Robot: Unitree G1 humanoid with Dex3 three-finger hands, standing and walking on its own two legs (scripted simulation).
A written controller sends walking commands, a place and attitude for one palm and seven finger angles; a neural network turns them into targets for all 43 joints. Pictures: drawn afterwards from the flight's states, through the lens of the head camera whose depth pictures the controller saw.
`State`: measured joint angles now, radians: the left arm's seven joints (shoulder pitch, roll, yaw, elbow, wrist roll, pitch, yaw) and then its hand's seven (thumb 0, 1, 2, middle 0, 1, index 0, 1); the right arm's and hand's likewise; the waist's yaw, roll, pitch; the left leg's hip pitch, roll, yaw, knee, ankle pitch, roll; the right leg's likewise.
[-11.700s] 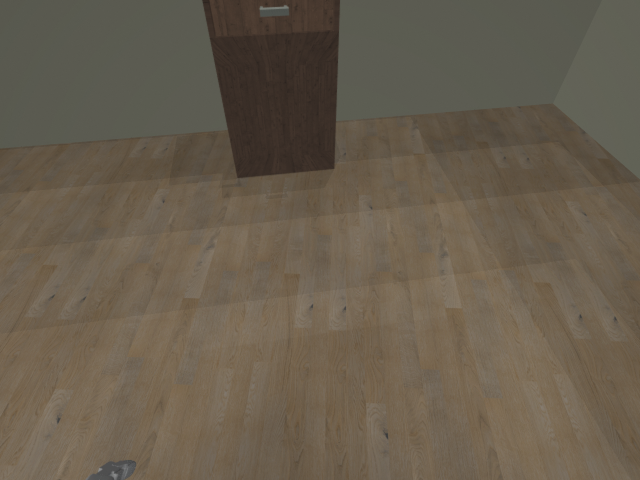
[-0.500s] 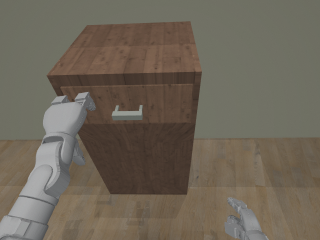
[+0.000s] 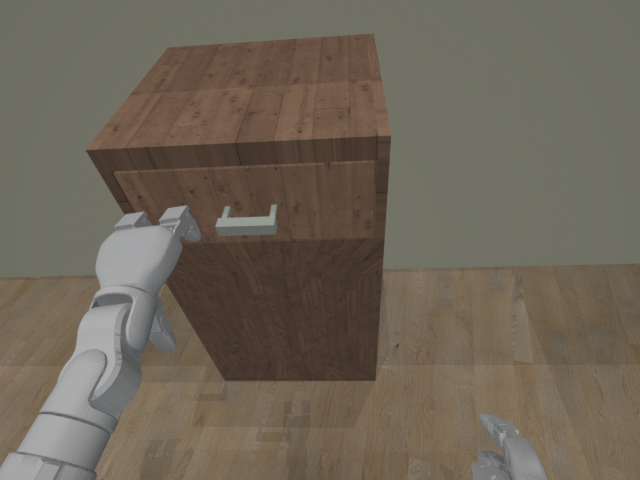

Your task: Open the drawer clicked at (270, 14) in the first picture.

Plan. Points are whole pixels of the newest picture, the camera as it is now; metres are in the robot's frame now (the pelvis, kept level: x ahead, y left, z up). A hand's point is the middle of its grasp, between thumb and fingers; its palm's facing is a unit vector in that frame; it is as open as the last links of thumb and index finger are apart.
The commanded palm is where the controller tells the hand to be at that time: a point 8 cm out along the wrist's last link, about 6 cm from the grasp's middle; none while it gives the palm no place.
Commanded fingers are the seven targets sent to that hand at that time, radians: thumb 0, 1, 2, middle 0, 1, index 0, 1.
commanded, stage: move the hooked fingers above the handle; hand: left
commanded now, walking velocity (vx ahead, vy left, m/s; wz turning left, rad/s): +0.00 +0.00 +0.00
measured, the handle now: (248, 218) +0.53 +0.21 +0.00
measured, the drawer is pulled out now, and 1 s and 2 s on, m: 0.00 0.00 0.00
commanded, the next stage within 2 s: none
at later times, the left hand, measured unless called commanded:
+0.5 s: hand (195, 263) +0.36 +0.23 +0.08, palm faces -0.04 -0.07 -1.00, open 13.8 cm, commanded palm +0.35 +0.24 +0.15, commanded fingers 0.00 -0.50 0.30 -0.30 -1.20 -0.30 -1.20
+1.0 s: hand (222, 239) +0.42 +0.21 +0.06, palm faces +0.01 -0.06 -1.00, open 13.8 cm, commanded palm +0.40 +0.23 +0.13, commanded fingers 0.00 -0.50 0.30 -0.30 -1.20 -0.30 -1.20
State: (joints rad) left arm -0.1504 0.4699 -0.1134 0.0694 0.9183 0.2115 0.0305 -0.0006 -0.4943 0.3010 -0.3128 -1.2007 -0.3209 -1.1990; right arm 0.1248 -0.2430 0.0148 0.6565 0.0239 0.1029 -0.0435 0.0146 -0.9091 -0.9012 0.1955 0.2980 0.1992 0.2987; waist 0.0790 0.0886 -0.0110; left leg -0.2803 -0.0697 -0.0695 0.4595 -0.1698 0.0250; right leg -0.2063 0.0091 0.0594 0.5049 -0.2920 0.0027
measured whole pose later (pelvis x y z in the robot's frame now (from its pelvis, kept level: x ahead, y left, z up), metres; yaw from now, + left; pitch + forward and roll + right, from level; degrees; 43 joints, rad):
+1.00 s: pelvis +0.04 +0.00 -0.01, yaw +0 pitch +8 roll +0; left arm -0.37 0.45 -0.13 0.35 0.97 0.06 0.08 0.00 -0.49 0.30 -0.32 -1.20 -0.33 -1.20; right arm 0.18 -0.24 -0.03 0.64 0.02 0.14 -0.05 0.01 -0.91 -0.90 0.20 0.30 0.20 0.30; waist 0.02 0.05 -0.08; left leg -0.46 -0.06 -0.06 0.63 -0.31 0.03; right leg -0.36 0.02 0.06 0.62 -0.40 -0.01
